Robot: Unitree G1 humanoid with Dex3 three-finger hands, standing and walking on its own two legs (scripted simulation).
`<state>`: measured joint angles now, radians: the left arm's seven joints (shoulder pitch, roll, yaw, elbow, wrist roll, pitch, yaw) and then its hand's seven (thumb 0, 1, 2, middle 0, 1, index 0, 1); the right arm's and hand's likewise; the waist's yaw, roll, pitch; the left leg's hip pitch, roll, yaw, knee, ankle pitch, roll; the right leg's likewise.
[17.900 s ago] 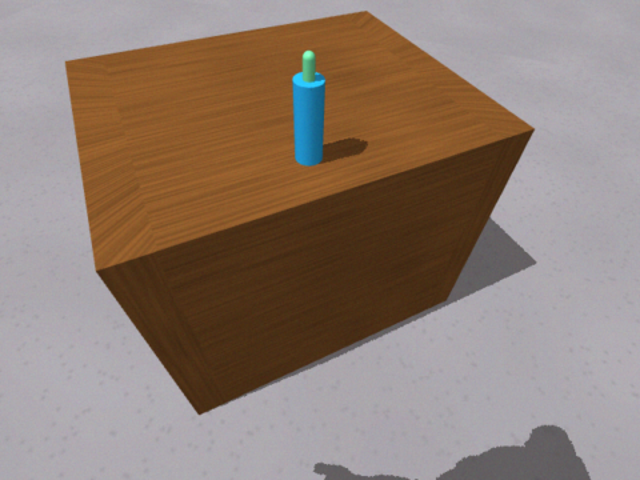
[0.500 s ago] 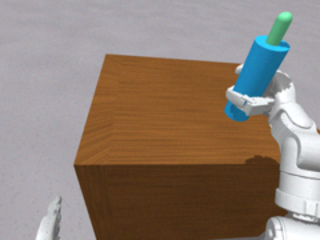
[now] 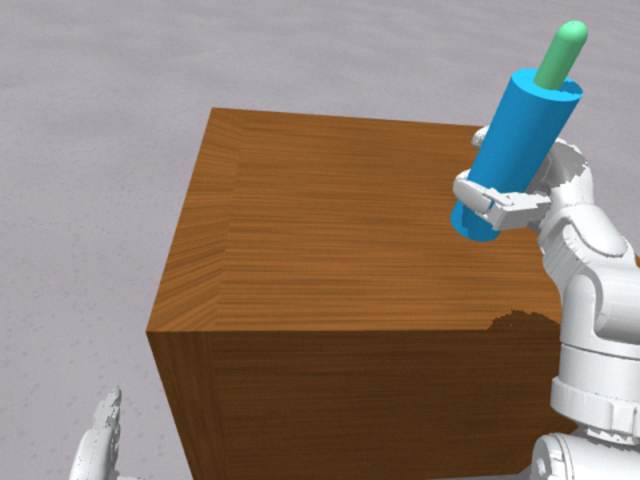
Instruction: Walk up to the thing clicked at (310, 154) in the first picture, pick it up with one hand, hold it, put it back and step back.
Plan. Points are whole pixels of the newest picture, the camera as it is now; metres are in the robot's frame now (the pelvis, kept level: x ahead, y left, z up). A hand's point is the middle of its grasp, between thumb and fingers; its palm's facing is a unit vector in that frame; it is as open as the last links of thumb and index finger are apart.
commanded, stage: crouch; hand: right
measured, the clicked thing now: (515, 144) +0.33 -0.16 +0.32
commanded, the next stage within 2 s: lower in 1.28 s
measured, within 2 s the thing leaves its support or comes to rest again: neither
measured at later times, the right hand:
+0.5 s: hand (471, 199) +0.37 -0.17 +0.22, palm faces +0.07 +1.00 +0.01, open 8.5 cm
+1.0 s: hand (448, 208) +0.43 -0.17 +0.17, palm faces +0.07 +1.00 +0.00, open 8.4 cm
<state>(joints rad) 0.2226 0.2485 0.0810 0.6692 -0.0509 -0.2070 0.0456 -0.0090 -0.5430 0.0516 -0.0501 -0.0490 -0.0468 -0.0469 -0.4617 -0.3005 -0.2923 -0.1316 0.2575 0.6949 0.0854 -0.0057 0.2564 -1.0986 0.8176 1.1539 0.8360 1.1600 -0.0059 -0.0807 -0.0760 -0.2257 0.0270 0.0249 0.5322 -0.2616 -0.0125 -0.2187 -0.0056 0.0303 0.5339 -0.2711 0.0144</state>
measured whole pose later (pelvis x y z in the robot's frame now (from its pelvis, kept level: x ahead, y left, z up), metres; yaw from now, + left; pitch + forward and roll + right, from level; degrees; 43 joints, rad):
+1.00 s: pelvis -0.01 +0.00 +0.00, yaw +2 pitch +2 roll +0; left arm 0.23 0.21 0.05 0.64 -0.02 -0.24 0.07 -0.01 -0.53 0.05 -0.06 -0.05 -0.06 -0.04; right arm -0.64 -0.34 -0.29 0.64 0.16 0.12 0.10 -0.01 0.25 -1.11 0.81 1.16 0.83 1.17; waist 0.05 -0.02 -0.05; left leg -0.34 0.01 -0.01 0.56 -0.24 -0.01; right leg -0.32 -0.02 0.00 0.56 -0.27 0.02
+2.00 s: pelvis +0.00 -0.01 -0.02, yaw +3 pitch +9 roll +1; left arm 0.25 0.21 0.03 0.49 -0.01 -0.13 0.06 -0.01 -0.54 0.06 -0.06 -0.05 -0.05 -0.05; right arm -0.67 -0.36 -0.31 0.92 0.14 -0.23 0.11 -0.01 0.26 -1.12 0.81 1.16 0.83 1.17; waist 0.11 0.01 -0.07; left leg -0.54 0.00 -0.01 0.67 -0.29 -0.02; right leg -0.54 -0.03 0.00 0.71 -0.34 0.01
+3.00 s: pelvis -0.01 -0.01 -0.04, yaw +3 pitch +13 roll +1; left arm 0.33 0.22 0.05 0.28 0.00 -0.09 0.03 -0.01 -0.50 0.03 -0.06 -0.06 -0.07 -0.04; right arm -0.70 -0.37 -0.36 0.98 0.11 -0.31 0.12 -0.01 0.24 -0.85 0.92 0.96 0.94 0.96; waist 0.13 0.02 -0.11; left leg -0.74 0.00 -0.01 0.86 -0.36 -0.02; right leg -0.73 -0.03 0.01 0.90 -0.40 0.01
